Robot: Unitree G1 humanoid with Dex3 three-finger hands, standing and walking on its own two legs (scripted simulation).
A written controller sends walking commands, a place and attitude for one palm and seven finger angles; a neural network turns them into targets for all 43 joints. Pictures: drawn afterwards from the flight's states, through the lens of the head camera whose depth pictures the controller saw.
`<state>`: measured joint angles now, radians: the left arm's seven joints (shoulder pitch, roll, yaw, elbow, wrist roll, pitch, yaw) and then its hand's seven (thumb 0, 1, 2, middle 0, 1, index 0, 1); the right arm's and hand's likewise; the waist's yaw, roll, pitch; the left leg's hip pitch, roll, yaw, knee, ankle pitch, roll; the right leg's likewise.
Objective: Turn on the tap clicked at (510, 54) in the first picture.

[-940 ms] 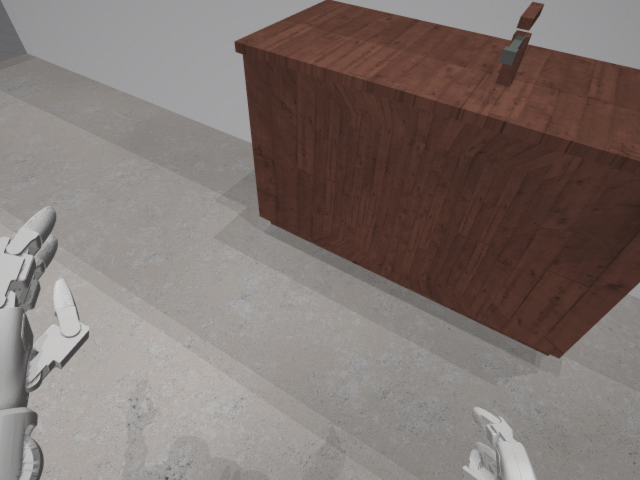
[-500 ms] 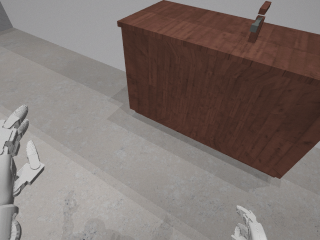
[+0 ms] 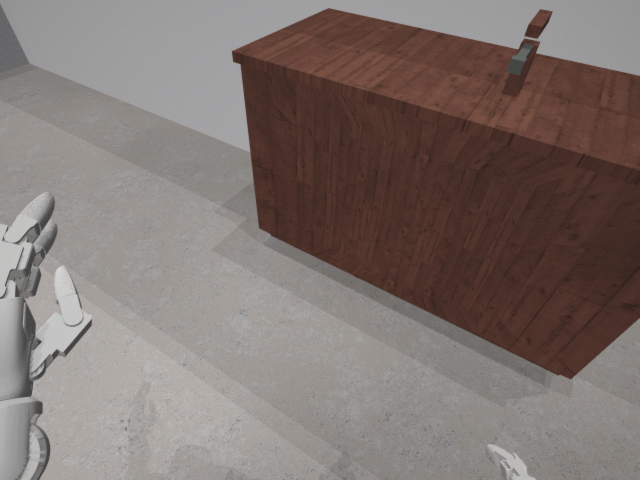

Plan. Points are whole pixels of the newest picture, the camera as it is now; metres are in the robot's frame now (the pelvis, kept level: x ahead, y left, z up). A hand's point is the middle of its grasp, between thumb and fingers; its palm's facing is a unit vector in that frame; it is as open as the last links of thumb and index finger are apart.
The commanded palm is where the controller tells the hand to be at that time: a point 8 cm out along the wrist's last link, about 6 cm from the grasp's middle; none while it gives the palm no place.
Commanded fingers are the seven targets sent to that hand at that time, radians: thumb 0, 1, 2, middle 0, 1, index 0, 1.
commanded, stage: walk to a spot facing it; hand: left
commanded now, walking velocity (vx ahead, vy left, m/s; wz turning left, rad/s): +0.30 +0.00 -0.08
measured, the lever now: (516, 65) +0.88 -0.37 +0.17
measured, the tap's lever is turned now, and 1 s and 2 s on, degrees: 0 0 0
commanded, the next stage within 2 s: turn to face it in 0.16 s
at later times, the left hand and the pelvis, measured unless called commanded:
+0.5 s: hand (220, 200) +0.39 +0.15 +0.18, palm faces +0.26 -0.83 -0.49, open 7.4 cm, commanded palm +0.33 +0.20 +0.19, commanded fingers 0.00 0.90 0.90 -0.20 -0.30 -0.20 -0.30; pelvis +0.12 -0.05 -0.02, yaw -9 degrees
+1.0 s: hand (264, 162) +0.46 +0.10 +0.18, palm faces +0.04 -0.92 -0.40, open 7.4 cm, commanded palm +0.43 +0.15 +0.19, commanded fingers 0.00 0.90 0.90 -0.20 -0.30 -0.20 -0.30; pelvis +0.16 -0.03 +0.01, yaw -27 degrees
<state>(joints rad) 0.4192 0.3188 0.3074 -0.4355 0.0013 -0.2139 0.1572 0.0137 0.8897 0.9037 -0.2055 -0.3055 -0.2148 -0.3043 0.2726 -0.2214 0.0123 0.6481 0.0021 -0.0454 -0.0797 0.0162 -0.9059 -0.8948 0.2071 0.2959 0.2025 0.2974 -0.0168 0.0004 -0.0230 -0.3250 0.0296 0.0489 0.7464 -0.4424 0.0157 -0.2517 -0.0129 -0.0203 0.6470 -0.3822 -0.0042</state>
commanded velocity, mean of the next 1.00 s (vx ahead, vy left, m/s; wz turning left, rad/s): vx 0.06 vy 0.00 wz -0.49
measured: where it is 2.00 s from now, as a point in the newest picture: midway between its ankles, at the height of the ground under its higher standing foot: outside the picture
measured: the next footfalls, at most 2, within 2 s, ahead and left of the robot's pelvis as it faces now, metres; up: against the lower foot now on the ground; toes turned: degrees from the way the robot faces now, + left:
right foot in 0.40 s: +0.25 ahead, -0.14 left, +0.00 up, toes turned -16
left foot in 0.84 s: +0.25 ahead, +0.08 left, +0.00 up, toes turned -14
